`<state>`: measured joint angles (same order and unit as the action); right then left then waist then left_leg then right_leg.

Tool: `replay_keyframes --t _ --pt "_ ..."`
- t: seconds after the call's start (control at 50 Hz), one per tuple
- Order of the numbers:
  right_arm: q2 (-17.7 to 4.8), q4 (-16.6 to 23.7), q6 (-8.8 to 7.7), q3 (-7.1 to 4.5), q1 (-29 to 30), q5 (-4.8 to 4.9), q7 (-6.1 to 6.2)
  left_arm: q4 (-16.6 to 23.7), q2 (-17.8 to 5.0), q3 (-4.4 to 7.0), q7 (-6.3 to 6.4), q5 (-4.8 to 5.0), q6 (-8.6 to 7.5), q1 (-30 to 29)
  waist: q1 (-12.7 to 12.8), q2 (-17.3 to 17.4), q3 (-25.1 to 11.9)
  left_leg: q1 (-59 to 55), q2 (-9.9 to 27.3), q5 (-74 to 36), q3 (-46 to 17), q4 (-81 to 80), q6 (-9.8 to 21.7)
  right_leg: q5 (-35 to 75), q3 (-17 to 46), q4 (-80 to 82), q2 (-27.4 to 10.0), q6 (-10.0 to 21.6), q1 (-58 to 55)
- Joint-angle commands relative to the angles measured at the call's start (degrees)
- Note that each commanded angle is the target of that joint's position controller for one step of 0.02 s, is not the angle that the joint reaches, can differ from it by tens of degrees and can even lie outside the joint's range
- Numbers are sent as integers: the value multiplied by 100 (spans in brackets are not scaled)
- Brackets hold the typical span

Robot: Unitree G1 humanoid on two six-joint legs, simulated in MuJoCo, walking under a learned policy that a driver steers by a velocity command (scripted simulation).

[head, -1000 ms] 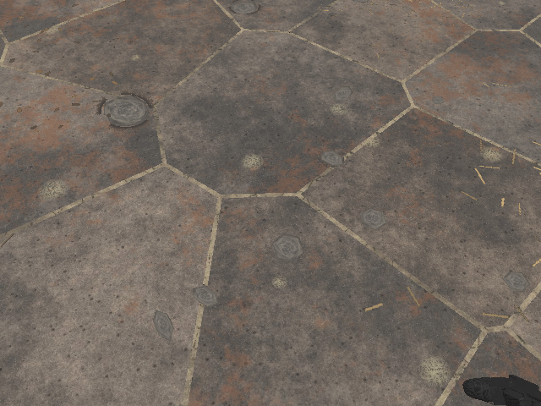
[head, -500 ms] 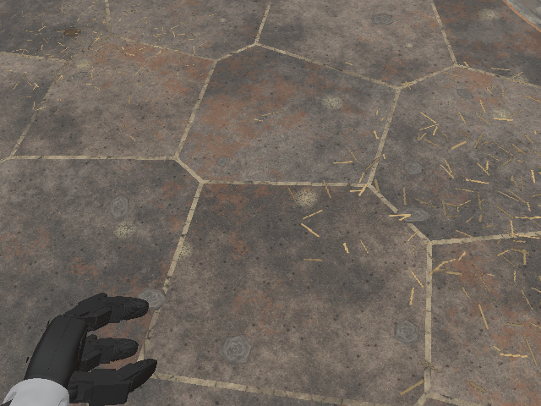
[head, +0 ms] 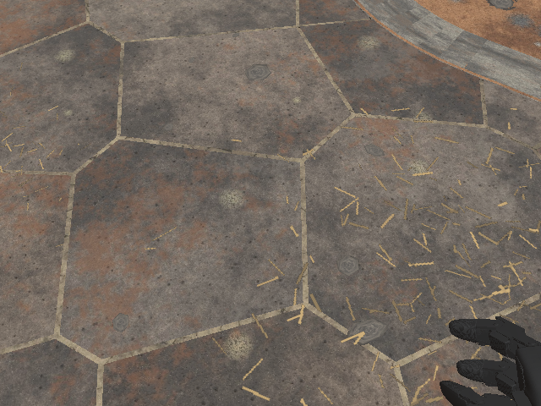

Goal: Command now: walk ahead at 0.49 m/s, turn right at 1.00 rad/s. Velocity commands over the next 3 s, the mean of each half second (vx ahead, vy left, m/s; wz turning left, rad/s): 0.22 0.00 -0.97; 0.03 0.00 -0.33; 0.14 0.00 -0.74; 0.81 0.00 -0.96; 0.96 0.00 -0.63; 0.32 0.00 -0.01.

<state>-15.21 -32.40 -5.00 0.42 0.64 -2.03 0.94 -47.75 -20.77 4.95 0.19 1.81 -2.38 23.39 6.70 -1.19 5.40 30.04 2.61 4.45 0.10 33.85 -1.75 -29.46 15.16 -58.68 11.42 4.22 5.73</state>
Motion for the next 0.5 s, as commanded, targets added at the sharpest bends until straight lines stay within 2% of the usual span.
replay_keyframes --t 0.02,0.04,0.06,0.08,0.1,0.12,0.14,0.18,0.24,0.3,0.32,0.34,0.36,0.38,0.4,0.42,0.44,0.46,0.48,0.5 --pt "-817 206 14 -455 -1721 37 155 958 -656 24 63 228 117 -227 -1228 1700 -2691 -5226 2456 -2281 -2802 -706 1324 56 -561 -2969 -945 -593 3469" --pt "-598 85 57 -398 -1343 21 162 1061 -717 89 83 212 222 -640 -1067 967 -1682 -4184 2090 -2491 -1843 -849 1155 289 -866 -2721 -1148 -692 3592" --pt "-521 59 59 -379 -1137 49 167 1086 -661 125 99 146 303 -701 -879 668 -1291 -3527 1832 -2428 -1360 -1015 1096 376 -934 -2569 -1350 -738 3495" --pt "-570 -24 71 -406 -930 91 150 1154 -445 110 81 164 401 -615 -674 660 -830 -2829 1666 -2134 -916 -1312 1038 413 -1017 -2213 -1519 -731 3295" --pt "-569 -78 55 -435 -692 136 129 1234 -172 59 86 173 480 -579 -514 789 -529 -2217 1585 -1885 -500 -1620 990 459 -1097 -1653 -1677 -716 3043" --pt "-578 -141 29 -461 -449 188 101 1350 56 -9 77 149 523 -745 -468 886 -291 -1782 1544 -2029 -125 -1837 1027 549 -1223 -1052 -1771 -744 2904" --pt "-657 -201 14 -510 -314 205 90 1429 114 -26 60 89 528 -893 -477 895 -265 -1658 1487 -2249 197 -1908 1081 824 -1306 -474 -1799 -771 2765" --pt "-917 -283 32 -626 -185 247 94 1423 91 -23 -53 -1 519 -956 -472 763 -669 -1864 1422 -2479 667 -1786 1086 1977 -1447 576 -1803 -650 2212" --pt "-1070 -362 86 -697 -29 426 49 1362 -140 83 -227 -12 579 -1052 -447 561 -844 -2181 1375 -2438 1134 -1446 943 2687 -1743 1510 -1620 -385 1610" --pt "-1215 -386 205 -775 -17 526 38 1459 -547 308 -295 4 613 -1137 -299 528 -870 -2418 1408 -3090 1322 -688 752 2249 -2110 1922 -1312 -49 1153" --pt "-1202 -388 269 -785 -3 553 29 1401 -683 412 -272 13 595 -843 -101 423 -967 -2388 1332 -3242 1431 -35 643 2237 -2231 2201 -1122 125 726" --pt "-1080 -380 339 -756 -23 534 4 1218 -864 551 -185 16 551 -190 225 76 -1116 -1891 1083 -2709 1493 1142 456 2586 -2127 2708 -881 412 -178" --pt "-579 -322 377 -622 -486 288 -51 1303 -1335 647 -44 88 493 -252 -147 -1545 -879 -523 323 1910 1497 2810 53 5481 -434 3186 -1663 947 -884" --pt "-673 -124 363 -582 -697 132 -61 1745 -1630 588 -47 -161 430 -807 -630 -1818 -1712 876 -595 3955 543 4574 -248 5364 2183 3315 -2719 2293 -1639" --pt "-1018 -51 278 -622 -521 219 -85 1912 -1590 566 -162 -215 283 -751 -336 -956 -2501 1115 -542 3609 -596 4882 -243 4842 2814 3751 -3100 2543 -1756" --pt "-997 58 189 -594 -227 311 -90 1845 -1487 559 -165 -190 206 -948 -446 -553 -2169 1360 -427 3035 -815 4509 -96 2931 2877 4114 -3022 2219 -1318" --pt "-1050 -97 189 -633 -170 252 -22 1891 -1078 442 -130 -20 182 -1389 -615 35 -1536 1254 -148 2656 -806 3965 -58 2453 2244 4076 -2659 1677 -754" --pt "-1060 -208 252 -648 -204 187 37 1948 -760 320 -43 27 221 -1735 -752 81 -1324 868 -43 2389 -751 3486 -75 2698 1640 3977 -2418 1377 -137" --pt "-1068 -280 326 -660 -244 155 40 2008 -633 259 35 -26 273 -1908 -835 -42 -1237 374 -39 2240 -603 3169 -95 3128 1134 3939 -2188 1202 374" --pt "-994 -317 361 -655 -302 118 20 2003 -647 261 106 -106 316 -1962 -856 -73 -1258 33 -125 2040 -428 2936 -161 3650 799 3841 -2007 1131 667"
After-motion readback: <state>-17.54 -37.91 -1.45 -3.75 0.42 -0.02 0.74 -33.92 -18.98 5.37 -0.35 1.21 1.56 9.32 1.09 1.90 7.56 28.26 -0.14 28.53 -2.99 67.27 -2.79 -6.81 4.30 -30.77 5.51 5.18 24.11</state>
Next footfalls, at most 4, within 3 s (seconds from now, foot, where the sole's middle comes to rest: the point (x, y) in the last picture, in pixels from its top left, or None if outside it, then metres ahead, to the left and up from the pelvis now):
0.36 right None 0.31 -0.10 -0.75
0.74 left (255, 397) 0.42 0.11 -0.75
1.12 right None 0.23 -0.05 -0.75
1.48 left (277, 396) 0.43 0.06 -0.75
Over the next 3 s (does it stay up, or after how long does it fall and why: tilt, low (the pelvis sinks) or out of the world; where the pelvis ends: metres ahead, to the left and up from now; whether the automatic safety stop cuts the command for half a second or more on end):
stays up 0.16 -1.03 0.02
